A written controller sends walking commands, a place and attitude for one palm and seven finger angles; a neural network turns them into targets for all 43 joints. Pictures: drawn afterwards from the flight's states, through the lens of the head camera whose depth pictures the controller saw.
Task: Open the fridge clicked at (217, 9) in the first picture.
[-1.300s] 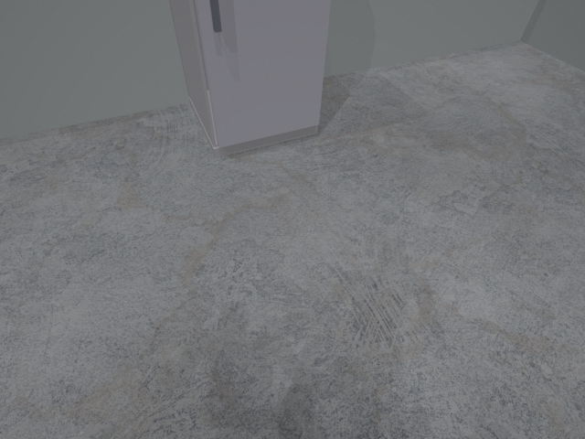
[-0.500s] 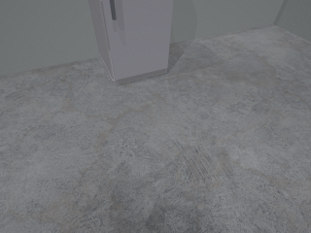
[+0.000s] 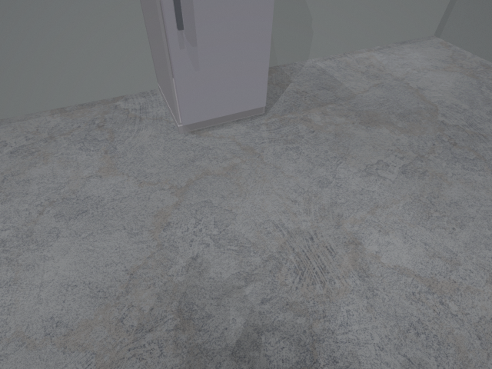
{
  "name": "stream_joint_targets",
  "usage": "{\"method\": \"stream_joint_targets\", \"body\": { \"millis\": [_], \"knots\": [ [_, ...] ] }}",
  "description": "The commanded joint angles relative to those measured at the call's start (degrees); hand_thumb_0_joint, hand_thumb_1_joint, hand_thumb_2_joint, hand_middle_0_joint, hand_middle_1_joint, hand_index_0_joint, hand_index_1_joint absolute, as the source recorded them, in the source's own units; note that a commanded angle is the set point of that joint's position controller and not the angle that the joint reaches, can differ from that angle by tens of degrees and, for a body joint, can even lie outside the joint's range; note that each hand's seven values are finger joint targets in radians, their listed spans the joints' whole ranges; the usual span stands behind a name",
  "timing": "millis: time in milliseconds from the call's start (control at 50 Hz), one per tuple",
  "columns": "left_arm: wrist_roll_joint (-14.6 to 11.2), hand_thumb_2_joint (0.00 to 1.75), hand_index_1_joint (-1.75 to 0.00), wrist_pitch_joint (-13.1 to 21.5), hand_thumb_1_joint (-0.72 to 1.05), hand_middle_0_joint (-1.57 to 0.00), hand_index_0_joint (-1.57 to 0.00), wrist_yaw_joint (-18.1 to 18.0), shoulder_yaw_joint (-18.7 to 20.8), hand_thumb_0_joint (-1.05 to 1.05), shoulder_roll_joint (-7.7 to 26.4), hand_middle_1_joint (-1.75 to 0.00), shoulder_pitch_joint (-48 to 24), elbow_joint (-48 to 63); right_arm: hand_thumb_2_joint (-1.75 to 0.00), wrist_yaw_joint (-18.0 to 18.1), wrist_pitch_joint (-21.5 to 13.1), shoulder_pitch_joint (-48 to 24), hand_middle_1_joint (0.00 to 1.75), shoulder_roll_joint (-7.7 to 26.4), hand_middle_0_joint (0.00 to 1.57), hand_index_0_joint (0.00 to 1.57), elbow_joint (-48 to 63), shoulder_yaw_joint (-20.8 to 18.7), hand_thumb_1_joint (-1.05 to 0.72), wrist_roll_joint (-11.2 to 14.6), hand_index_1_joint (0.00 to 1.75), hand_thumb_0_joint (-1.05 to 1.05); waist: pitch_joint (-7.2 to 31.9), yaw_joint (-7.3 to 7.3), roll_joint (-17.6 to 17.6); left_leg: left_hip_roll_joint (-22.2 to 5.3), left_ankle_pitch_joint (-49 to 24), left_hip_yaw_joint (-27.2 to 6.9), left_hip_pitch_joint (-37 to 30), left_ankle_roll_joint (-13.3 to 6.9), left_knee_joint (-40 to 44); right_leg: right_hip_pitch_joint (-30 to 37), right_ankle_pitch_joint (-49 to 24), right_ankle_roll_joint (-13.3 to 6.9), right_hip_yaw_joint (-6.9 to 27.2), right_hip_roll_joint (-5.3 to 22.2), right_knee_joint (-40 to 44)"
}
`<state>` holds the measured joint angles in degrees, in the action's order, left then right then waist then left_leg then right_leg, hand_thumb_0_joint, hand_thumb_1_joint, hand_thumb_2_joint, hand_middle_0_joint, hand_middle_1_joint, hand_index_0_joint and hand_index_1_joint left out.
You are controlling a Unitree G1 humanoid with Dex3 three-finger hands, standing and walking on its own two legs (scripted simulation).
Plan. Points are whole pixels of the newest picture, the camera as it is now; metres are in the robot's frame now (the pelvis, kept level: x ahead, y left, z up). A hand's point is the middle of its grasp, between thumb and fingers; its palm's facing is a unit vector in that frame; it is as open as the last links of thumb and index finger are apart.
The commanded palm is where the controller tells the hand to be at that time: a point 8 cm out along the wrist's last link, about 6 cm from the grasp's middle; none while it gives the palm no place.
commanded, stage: look at it before walking up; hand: left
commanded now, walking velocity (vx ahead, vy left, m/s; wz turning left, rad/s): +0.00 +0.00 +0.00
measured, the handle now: out of the picture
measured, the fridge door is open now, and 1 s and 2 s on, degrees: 0 0 0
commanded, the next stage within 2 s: walk to a spot facing it in 0.24 s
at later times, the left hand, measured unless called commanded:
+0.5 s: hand out of the picture +0.07 +0.23 -0.17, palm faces -0.03 -0.95 -0.30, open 7.4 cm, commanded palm none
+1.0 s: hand (179, 302) +0.29 +0.16 -0.19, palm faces -0.14 -0.97 -0.20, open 7.3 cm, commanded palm none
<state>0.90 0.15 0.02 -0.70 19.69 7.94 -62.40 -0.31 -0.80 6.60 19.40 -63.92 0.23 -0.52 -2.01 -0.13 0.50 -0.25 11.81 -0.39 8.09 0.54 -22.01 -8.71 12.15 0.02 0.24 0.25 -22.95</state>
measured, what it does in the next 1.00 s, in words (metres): walks ahead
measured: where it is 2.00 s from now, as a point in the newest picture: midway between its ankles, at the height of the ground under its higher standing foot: (265, 287)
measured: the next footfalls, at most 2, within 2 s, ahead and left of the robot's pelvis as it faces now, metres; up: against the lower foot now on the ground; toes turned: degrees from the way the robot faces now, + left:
right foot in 1.02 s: +0.33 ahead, -0.15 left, +0.00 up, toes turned -14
left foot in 1.42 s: +0.48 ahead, +0.08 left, +0.00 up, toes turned +7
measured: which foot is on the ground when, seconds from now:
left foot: down 0.00-1.00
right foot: down 0.00-0.64, up 0.66-1.00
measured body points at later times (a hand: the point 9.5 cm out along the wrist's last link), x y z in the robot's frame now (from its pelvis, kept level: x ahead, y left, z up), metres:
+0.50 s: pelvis +0.02 +0.00 +0.00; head +0.01 +0.00 +0.45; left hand +0.07 +0.28 -0.14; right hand +0.08 -0.29 -0.14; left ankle +0.00 +0.13 -0.74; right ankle +0.00 -0.12 -0.74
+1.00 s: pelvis +0.18 -0.02 -0.02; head +0.22 -0.02 +0.42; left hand +0.30 +0.22 -0.17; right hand -0.02 -0.18 -0.15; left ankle +0.01 +0.12 -0.74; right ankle +0.29 -0.13 -0.74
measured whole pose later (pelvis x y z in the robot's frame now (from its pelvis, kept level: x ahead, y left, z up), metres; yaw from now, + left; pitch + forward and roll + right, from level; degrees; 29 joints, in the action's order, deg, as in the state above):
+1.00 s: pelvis +0.18 -0.02 -0.02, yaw -6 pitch -1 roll -1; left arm 1.5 1.0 1.5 3.1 12.2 7.6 -58.1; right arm 1.3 -3.8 32.4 5.5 -71.4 -0.9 -1.3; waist -6.3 -3.1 -0.3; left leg -4.6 27.1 8.2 -8.3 2.4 -21.3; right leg -27.2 12.2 -3.5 -8.5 2.8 -36.8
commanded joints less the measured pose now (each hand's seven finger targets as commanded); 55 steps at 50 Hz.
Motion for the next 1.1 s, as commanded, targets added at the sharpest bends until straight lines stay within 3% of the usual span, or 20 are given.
{"method": "stream_joint_targets", "body": {
  "millis": [0,320,360,420,480,520,580,600,620,640,680,760,880,920,960,980,1000,1020,1040,1080],
  "knots": [
    [-0.3,0.90,-0.30,1.4,0.90,-0.20,-0.20,-0.7,2.6,0.00,11.7,-0.30,-2.5,3.8,-0.90,1.0,-1.2,-2.7,0.30,11.8,0.20,0.20,3.9,-2.3,-0.90,0.1,0.30,0.00,3.9,0.22,-0.3,-6.4,-8.1,-5.6,-0.7,-2.3,3.6,0.4,-7.4,-1.7,5.9,6.6,4.1],
    [-0.2,0.90,-0.30,1.4,0.90,-0.20,-0.20,-0.6,2.7,0.00,11.9,-0.30,-2.5,3.6,-0.90,1.1,-1.2,-3.3,0.30,12.0,0.20,0.20,3.8,-2.1,-0.90,0.1,0.30,0.00,3.5,0.35,-0.4,-6.5,-8.5,-5.3,-1.3,-2.1,4.2,0.8,-8.4,-1.8,6.1,6.7,4.9],
    [-0.2,0.90,-0.30,0.3,0.90,-0.20,-0.20,-0.8,1.1,0.00,4.6,-0.30,2.1,1.7,-0.90,0.7,-0.1,0.9,0.30,4.3,0.20,0.20,2.1,-0.3,-0.90,-0.4,0.30,0.00,4.7,0.34,0.3,-5.8,-0.2,-3.4,-1.5,-1.0,2.8,0.6,2.2,-0.9,6.0,6.2,4.9],
    [0.3,0.90,-0.30,-0.5,0.90,-0.20,-0.20,-0.1,1.8,0.00,5.4,-0.30,5.1,1.8,-0.90,0.3,0.7,3.1,0.30,4.0,0.20,0.20,2.3,-0.8,-0.90,-0.9,0.30,0.00,-2.6,0.85,2.8,-3.9,17.0,-2.3,6.3,-1.2,0.6,-4.1,21.1,-2.5,10.2,5.9,7.3],
    [0.3,0.90,-0.30,-0.2,0.90,-0.20,-0.20,0.2,3.1,0.00,6.4,-0.30,9.4,2.1,-0.90,0.3,0.1,4.5,0.30,2.5,0.20,0.20,3.5,-1.1,-0.90,-0.9,0.30,0.00,-4.5,1.62,7.4,-1.7,15.5,1.8,12.4,-1.0,-9.1,-2.0,26.0,-6.3,16.8,9.7,10.0],
    [0.1,0.90,-0.30,0.5,0.90,-0.20,-0.20,0.0,3.8,0.00,6.3,-0.30,10.9,2.6,-0.90,0.3,-0.7,5.9,0.30,1.4,0.20,0.20,4.2,-1.4,-0.90,-0.7,0.30,0.00,-4.2,1.14,7.8,-2.4,12.4,3.5,12.9,-1.0,-12.7,-1.2,22.4,-8.8,19.4,12.6,10.2],
    [0.0,0.90,-0.30,1.2,0.90,-0.20,-0.20,0.0,4.1,0.00,3.9,-0.30,10.1,3.1,-0.90,0.4,-1.8,10.6,0.30,-0.1,0.20,0.20,3.1,-1.8,-0.90,-0.4,0.30,0.00,-3.9,-1.30,2.9,-3.6,10.7,4.0,3.7,-1.6,-6.3,-7.1,12.4,-8.2,13.0,9.7,3.2],
    [0.1,0.90,-0.30,1.1,0.90,-0.20,-0.20,0.1,4.0,0.00,1.7,-0.30,8.6,3.8,-0.90,0.5,-2.2,15.5,0.30,0.3,0.20,0.20,1.6,-2.1,-0.90,-0.4,0.30,0.00,-4.8,-3.33,-2.4,-6.2,10.3,-0.8,-2.6,-3.0,-0.7,-13.2,11.0,-6.0,7.9,5.1,-4.7],
    [0.0,0.90,-0.30,1.2,0.90,-0.20,-0.20,0.5,3.4,0.00,-1.7,-0.30,6.7,5.2,-0.90,0.9,-2.7,22.5,0.30,4.0,0.20,0.20,-0.8,-3.2,-0.90,-1.0,0.30,0.00,-4.5,-5.70,-15.6,-15.7,9.6,-14.8,-10.5,-7.4,6.4,-23.3,10.5,-2.9,-1.1,-1.3,-22.1],
    [0.3,0.90,-0.30,2.0,0.90,-0.20,-0.20,0.2,3.0,0.00,-2.7,-0.30,1.1,7.9,-0.90,1.6,-2.9,28.5,0.30,4.5,0.20,0.20,-2.4,-3.6,-0.90,-1.2,0.30,0.00,-7.9,-7.71,-17.9,-22.7,0.2,-23.8,-14.5,-11.3,11.0,-33.6,19.2,-1.9,-2.8,-1.7,-32.9],
    [0.4,0.90,-0.30,2.4,0.90,-0.20,-0.20,0.6,3.5,0.00,-2.4,-0.30,-0.6,7.9,-0.90,2.2,-3.4,27.2,0.30,0.0,0.20,0.20,-2.1,-2.7,-0.90,-0.6,0.30,0.00,-9.8,-5.54,-4.9,-23.9,-12.4,-20.1,-13.5,-13.9,9.0,-37.0,15.0,-1.9,0.9,4.0,-40.4],
    [0.5,0.90,-0.30,1.2,0.90,-0.20,-0.20,1.8,3.5,0.00,-6.6,-0.30,1.5,6.9,-0.90,2.6,-4.6,24.1,0.30,-2.6,0.20,0.20,-1.7,-2.5,-0.90,-0.6,0.30,0.00,-8.6,-2.03,-8.0,-17.0,-11.4,-5.5,-8.1,-10.4,11.8,-31.9,6.4,-0.4,-2.8,6.1,-37.2],
    [0.1,0.90,-0.30,1.4,0.90,-0.20,-0.20,2.1,3.4,0.00,-8.6,-0.30,-3.8,8.4,-0.90,2.7,-4.5,26.6,0.30,-3.8,0.20,0.20,-4.3,-2.7,-0.90,-0.9,0.30,0.00,-8.1,-2.20,-8.7,-14.6,-22.4,2.7,-6.1,-8.4,11.2,-19.9,0.0,-2.1,-9.2,2.7,-17.9],
    [0.2,0.90,-0.30,1.6,0.90,-0.20,-0.20,1.9,3.9,0.00,-7.6,-0.30,0.5,7.2,-0.90,2.7,-4.3,25.2,0.30,-2.6,0.20,0.20,-4.5,-3.1,-0.90,-0.7,0.30,0.00,-5.8,0.70,-8.6,-15.3,-34.4,5.0,-6.7,-7.9,5.1,-13.0,0.1,-3.7,-9.7,1.1,-15.8],
    [0.8,0.90,-0.30,2.5,0.90,-0.20,-0.20,1.4,5.0,0.00,-4.6,-0.30,13.6,3.2,-0.90,2.5,-4.0,23.9,0.30,-1.9,0.20,0.20,-4.1,-3.4,-0.90,-0.4,0.30,0.00,1.9,6.44,-6.2,-12.5,-37.9,7.5,-3.7,-5.2,-12.6,4.1,-2.5,-4.9,-10.3,-1.0,-9.4],
    [1.2,0.90,-0.30,3.3,0.90,-0.20,-0.20,0.6,6.3,0.00,0.0,-0.30,21.9,1.1,-0.90,1.7,-4.0,24.4,0.30,-3.5,0.20,0.20,-3.2,-3.2,-0.90,0.1,0.30,0.00,7.8,9.71,1.0,-10.0,-24.8,8.3,8.0,-3.5,-27.7,18.5,-0.6,-7.7,-1.5,6.7,-7.5],
    [0.9,0.90,-0.30,3.5,0.90,-0.20,-0.20,-0.3,7.8,0.00,6.2,-0.30,26.8,-0.1,-0.90,1.5,-4.4,26.2,0.30,-8.2,0.20,0.20,-1.3,-2.7,-0.90,0.9,0.30,0.00,13.9,9.31,12.6,-2.0,15.6,8.0,22.3,-1.4,-49.1,26.9,2.2,-14.6,25.7,24.7,-0.2],
    [-0.3,0.90,-0.30,3.1,0.90,-0.20,-0.20,-0.4,8.0,0.00,7.4,-0.30,24.5,0.3,-0.90,1.5,-4.0,21.4,0.30,-7.4,0.20,0.20,0.4,-2.9,-0.90,0.9,0.30,0.00,11.3,8.92,9.5,-3.5,19.9,2.3,26.2,-2.9,-58.3,20.1,11.1,-17.0,32.1,28.0,7.4],
    [-0.2,0.90,-0.30,3.0,0.90,-0.20,-0.20,-0.4,7.1,0.00,4.9,-0.30,18.8,2.1,-0.90,1.0,-3.7,16.6,0.30,-7.6,0.20,0.20,1.7,-3.5,-0.90,0.5,0.30,0.00,4.7,7.47,7.1,-6.0,14.5,0.6,28.4,-2.9,-61.1,9.7,18.5,-15.3,29.9,26.0,10.5],
    [0.3,0.90,-0.30,3.3,0.90,-0.20,-0.20,-1.1,5.3,0.00,-1.2,-0.30,9.2,3.9,-0.90,0.6,-2.5,16.5,0.30,-9.1,0.20,0.20,1.8,-3.6,-0.90,-0.7,0.30,0.00,-2.2,1.51,1.8,-9.9,9.3,-0.6,25.2,-2.6,-55.8,-5.7,18.2,-11.7,17.8,22.4,11.3]
  ]
}}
